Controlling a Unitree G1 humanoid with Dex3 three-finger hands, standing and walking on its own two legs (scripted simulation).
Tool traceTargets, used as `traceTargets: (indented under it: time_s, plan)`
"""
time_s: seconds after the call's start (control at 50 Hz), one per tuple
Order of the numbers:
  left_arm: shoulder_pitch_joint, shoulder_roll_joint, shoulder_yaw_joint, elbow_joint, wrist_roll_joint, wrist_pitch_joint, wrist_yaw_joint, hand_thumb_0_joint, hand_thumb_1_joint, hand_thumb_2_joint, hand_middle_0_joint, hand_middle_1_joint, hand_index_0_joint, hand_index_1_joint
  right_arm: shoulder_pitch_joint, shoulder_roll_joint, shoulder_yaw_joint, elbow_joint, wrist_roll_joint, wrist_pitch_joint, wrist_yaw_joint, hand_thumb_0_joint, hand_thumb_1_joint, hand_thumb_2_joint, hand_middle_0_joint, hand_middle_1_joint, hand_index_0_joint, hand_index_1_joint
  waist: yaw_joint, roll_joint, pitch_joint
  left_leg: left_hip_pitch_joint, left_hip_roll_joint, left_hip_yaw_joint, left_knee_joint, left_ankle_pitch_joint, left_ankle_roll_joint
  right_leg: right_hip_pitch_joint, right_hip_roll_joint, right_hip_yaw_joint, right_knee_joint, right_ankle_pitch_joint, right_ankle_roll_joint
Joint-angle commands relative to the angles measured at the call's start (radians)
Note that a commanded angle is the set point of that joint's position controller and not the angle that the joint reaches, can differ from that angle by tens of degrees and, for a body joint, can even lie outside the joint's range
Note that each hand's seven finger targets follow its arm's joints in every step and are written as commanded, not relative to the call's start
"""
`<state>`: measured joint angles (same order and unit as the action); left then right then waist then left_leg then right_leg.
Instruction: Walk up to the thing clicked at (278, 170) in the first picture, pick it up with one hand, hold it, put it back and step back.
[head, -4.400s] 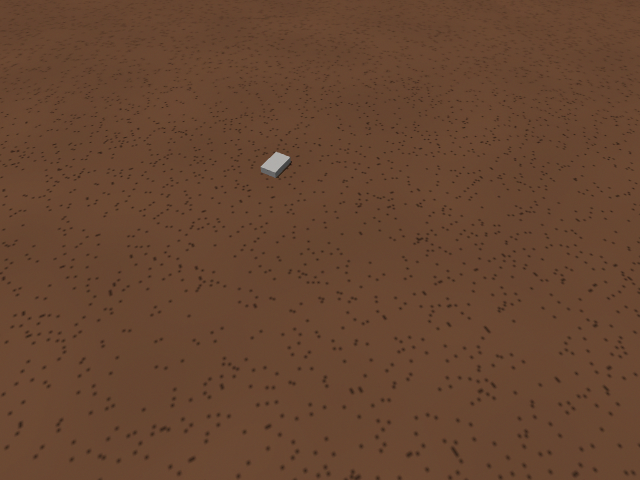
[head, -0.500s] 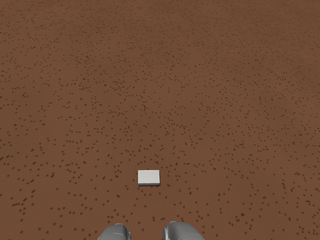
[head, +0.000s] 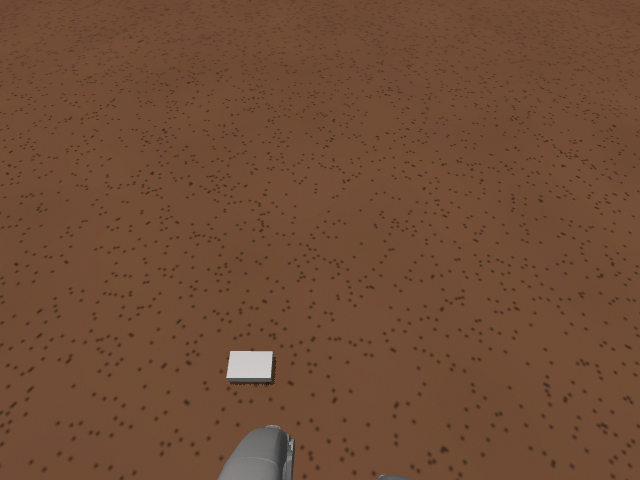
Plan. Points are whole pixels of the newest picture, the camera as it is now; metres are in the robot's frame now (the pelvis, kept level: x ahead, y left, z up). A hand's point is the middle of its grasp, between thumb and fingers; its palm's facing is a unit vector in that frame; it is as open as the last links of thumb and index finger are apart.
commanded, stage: walk up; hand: left
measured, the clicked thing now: (250, 366) +0.49 +0.26 -0.73
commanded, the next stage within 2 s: none
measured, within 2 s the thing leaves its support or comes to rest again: neither
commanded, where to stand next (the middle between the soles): +0.13 -0.09 m, yaw +4 degrees
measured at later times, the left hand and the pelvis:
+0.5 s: hand out of the picture +0.10 +0.11 -0.15, palm faces +0.01 -0.91 -0.42, open 7.4 cm; pelvis +0.04 -0.17 -0.01, yaw +2 degrees
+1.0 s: hand out of the picture +0.04 +0.20 -0.15, palm faces +0.04 -0.87 -0.49, open 7.4 cm; pelvis +0.03 -0.11 -0.01, yaw +4 degrees
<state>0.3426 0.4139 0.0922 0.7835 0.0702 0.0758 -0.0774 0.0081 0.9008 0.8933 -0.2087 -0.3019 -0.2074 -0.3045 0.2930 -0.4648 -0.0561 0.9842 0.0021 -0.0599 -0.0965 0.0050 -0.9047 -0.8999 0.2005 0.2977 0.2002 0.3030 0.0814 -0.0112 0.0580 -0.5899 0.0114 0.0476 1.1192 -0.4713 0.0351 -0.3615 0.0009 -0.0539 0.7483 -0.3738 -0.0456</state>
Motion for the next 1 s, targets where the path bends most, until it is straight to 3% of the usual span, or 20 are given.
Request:
traceTargets:
  time_s: [0.0,0.06,0.1,0.14,0.18,0.24,0.32,0.38,0.4,0.44,0.46,0.52,0.62,0.76,0.84,0.86,0.88,0.9,0.92,0.98]
  plan:
    - [-0.042,0.231,0.062,-0.12,0.001,-0.041,0.029,0.0,0.9,0.9,-0.2,-0.3,-0.2,-0.3,0.112,-0.2,-0.043,-0.035,-0.007,-0.029,-0.01,0.0,-0.9,-0.9,0.2,0.3,0.2,0.3,-0.023,-0.192,0.021,0.004,0.003,0.016,-0.219,0.004,0.017,0.111,-0.219,0.311,-0.317,0.222,-0.185]
    - [-0.101,0.211,0.035,-0.135,-0.015,-0.031,0.032,0.0,0.9,0.9,-0.2,-0.3,-0.2,-0.3,0.186,-0.163,-0.039,-0.027,0.0,-0.036,-0.01,0.0,-0.9,-0.9,0.2,0.3,0.2,0.3,-0.084,-0.111,-0.045,0.31,-0.01,0.016,-0.431,0.2,0.038,-0.018,-0.216,0.247,-0.234,0.32,-0.152]
    - [-0.116,0.158,0.007,-0.145,-0.042,-0.035,0.04,0.0,0.9,0.9,-0.2,-0.3,-0.2,-0.3,0.247,-0.185,-0.052,-0.023,-0.012,-0.041,-0.016,0.0,-0.9,-0.9,0.2,0.3,0.2,0.3,-0.144,0.047,-0.115,0.57,0.03,-0.068,-0.639,0.376,0.053,-0.129,-0.14,0.143,-0.008,0.292,-0.052]
    - [-0.001,0.141,0.001,-0.1,-0.051,-0.025,0.047,0.0,0.9,0.9,-0.2,-0.3,-0.2,-0.3,0.125,-0.275,-0.071,-0.112,-0.036,-0.039,-0.025,0.0,-0.9,-0.9,0.2,0.3,0.2,0.3,-0.092,0.159,-0.15,0.638,0.407,-0.653,-0.764,0.227,0.222,-0.337,-0.012,0.122,0.314,-0.155,0.074]
    - [0.029,0.248,0.029,-0.06,-0.032,-0.007,0.057,0.0,0.9,0.9,-0.2,-0.3,-0.2,-0.3,0.023,-0.276,-0.074,-0.138,-0.004,-0.035,-0.022,0.0,-0.9,-0.9,0.2,0.3,0.2,0.3,-0.071,0.063,-0.085,0.433,0.515,-0.706,-0.779,0.125,0.336,-0.262,-0.083,0.218,0.458,-0.209,0.079]
    - [-0.044,0.229,0.042,-0.021,-0.044,-0.02,0.049,0.0,0.9,0.9,-0.2,-0.3,-0.2,-0.3,-0.018,-0.195,-0.044,-0.143,-0.019,-0.035,-0.002,0.0,-0.9,-0.9,0.2,0.3,0.2,0.3,-0.077,0.043,-0.002,0.261,0.277,-0.346,-0.752,0.196,0.196,-0.156,-0.05,0.208,0.35,-0.09,0.053]
    - [0.021,0.16,0.012,0.054,-0.08,-0.075,0.056,0.0,0.9,0.9,-0.2,-0.3,-0.2,-0.3,-0.138,-0.185,-0.033,-0.149,-0.041,-0.006,0.054,0.0,-0.9,-0.9,0.2,0.3,0.2,0.3,-0.053,0.26,-0.011,0.161,0.144,-0.109,-0.671,0.081,0.152,0.031,-0.029,0.047,0.023,-0.041,0.055]
    - [0.096,0.196,0.029,0.127,-0.074,-0.116,0.1,0.0,0.9,0.9,-0.2,-0.3,-0.2,-0.3,-0.11,-0.139,-0.029,-0.154,-0.042,0.055,0.081,0.0,-0.9,-0.9,0.2,0.3,0.2,0.3,-0.029,0.123,-0.066,0.136,0.054,-0.002,-0.334,0.138,0.097,0.181,0.025,0.005,-0.238,0.128,0.094]
    - [0.106,0.272,0.048,0.13,-0.059,-0.125,0.116,0.0,0.9,0.9,-0.2,-0.3,-0.2,-0.3,-0.104,-0.093,-0.021,-0.175,-0.042,0.067,0.085,0.0,-0.9,-0.9,0.2,0.3,0.2,0.3,-0.016,-0.044,-0.053,0.029,0.023,0.019,-0.177,0.096,0.061,0.194,-0.087,0.194,-0.304,0.144,0.06]
    - [-0.001,0.423,0.068,0.072,-0.044,-0.133,0.141,0.0,0.9,0.9,-0.2,-0.3,-0.2,-0.3,-0.163,-0.139,-0.044,-0.21,-0.053,0.092,0.084,0.0,-0.9,-0.9,0.2,0.3,0.2,0.3,-0.03,-0.111,0.005,-0.085,0.057,-0.158,-0.019,-0.098,-0.003,0.048,-0.448,0.714,-0.43,0.075,-0.174]
    - [-0.049,0.42,0.068,0.066,-0.046,-0.136,0.147,0.0,0.9,0.9,-0.2,-0.3,-0.2,-0.3,-0.174,-0.175,-0.063,-0.196,-0.053,0.095,0.084,0.0,-0.9,-0.9,0.2,0.3,0.2,0.3,-0.045,-0.084,0.036,-0.079,0.091,-0.176,0.008,-0.074,-0.007,0.019,-0.449,0.721,-0.414,0.074,-0.213]
    - [-0.035,0.325,0.047,0.083,-0.057,-0.153,0.159,0.0,0.9,0.9,-0.2,-0.3,-0.2,-0.3,-0.102,-0.151,-0.069,-0.159,-0.034,0.097,0.1,0.0,-0.9,-0.9,0.2,0.3,0.2,0.3,-0.081,-0.073,-0.016,-0.09,0.078,-0.175,0.045,0.03,-0.008,0.177,-0.304,0.421,-0.257,0.441,-0.127]
    - [0.019,0.304,0.041,0.069,-0.054,-0.164,0.175,0.0,0.9,0.9,-0.2,-0.3,-0.2,-0.3,-0.147,-0.14,-0.081,-0.195,-0.041,0.121,0.117,0.0,-0.9,-0.9,0.2,0.3,0.2,0.3,-0.052,-0.145,-0.07,-0.074,0.067,-0.174,0.057,0.093,-0.033,0.223,-0.261,0.347,-0.213,0.605,-0.146]
    - [0.035,0.34,0.049,0.035,-0.042,-0.156,0.163,0.0,0.9,0.9,-0.2,-0.3,-0.2,-0.3,-0.202,-0.139,-0.083,-0.211,-0.034,0.111,0.128,0.0,-0.9,-0.9,0.2,0.3,0.2,0.3,-0.029,-0.23,-0.09,0.069,0.049,-0.086,-0.201,-0.062,-0.036,0.164,-0.262,0.338,-0.162,0.456,-0.175]
    - [-0.07,0.32,0.028,0.003,-0.06,-0.136,0.154,0.0,0.9,0.9,-0.2,-0.3,-0.2,-0.3,-0.04,-0.14,-0.093,-0.144,-0.027,0.087,0.125,0.0,-0.9,-0.9,0.2,0.3,0.2,0.3,-0.129,-0.157,-0.13,0.413,-0.033,0.0,-0.52,0.142,-0.003,-0.029,-0.208,0.222,0.007,0.452,-0.106]
    - [-0.03,0.253,0.006,0.007,-0.061,-0.128,0.155,0.0,0.9,0.9,-0.2,-0.3,-0.2,-0.3,0.014,-0.18,-0.104,-0.126,-0.039,0.077,0.12,0.0,-0.9,-0.9,0.2,0.3,0.2,0.3,-0.158,0.004,-0.162,0.537,0.025,-0.134,-0.618,0.158,0.042,-0.135,-0.142,0.137,0.212,0.303,-0.045]
    - [-0.013,0.154,-0.019,-0.005,-0.06,-0.128,0.159,0.0,0.9,0.9,-0.2,-0.3,-0.2,-0.3,0.006,-0.271,-0.117,-0.147,-0.05,0.073,0.114,0.0,-0.9,-0.9,0.2,0.3,0.2,0.3,-0.148,0.305,-0.127,0.57,0.261,-0.489,-0.683,0.258,0.11,-0.368,-0.003,0.053,0.389,-0.216,0.02]
    - [-0.072,0.242,-0.002,0.007,-0.061,-0.128,0.176,0.0,0.9,0.9,-0.2,-0.3,-0.2,-0.3,-0.04,-0.303,-0.118,-0.162,-0.026,0.075,0.119,0.0,-0.9,-0.9,0.2,0.3,0.2,0.3,-0.163,0.256,-0.114,0.444,0.362,-0.61,-0.722,0.192,0.252,-0.318,-0.014,0.09,0.393,-0.303,0.018]
    - [-0.096,0.28,-0.002,0.028,-0.057,-0.134,0.177,0.0,0.9,0.9,-0.2,-0.3,-0.2,-0.3,-0.097,-0.3,-0.116,-0.173,-0.024,0.079,0.122,0.0,-0.9,-0.9,0.2,0.3,0.2,0.3,-0.146,0.243,-0.056,0.339,0.368,-0.61,-0.735,0.12,0.284,-0.266,-0.05,0.097,0.357,-0.299,0.018]
    - [-0.033,0.248,0.004,0.087,-0.074,-0.138,0.144,0.0,0.9,0.9,-0.2,-0.3,-0.2,-0.3,-0.188,-0.163,-0.063,-0.186,-0.018,0.068,0.104,0.0,-0.9,-0.9,0.2,0.3,0.2,0.3,-0.075,0.166,-0.007,0.334,0.174,-0.283,-0.609,0.407,0.16,-0.196,-0.06,0.065,0.244,-0.135,0.031]
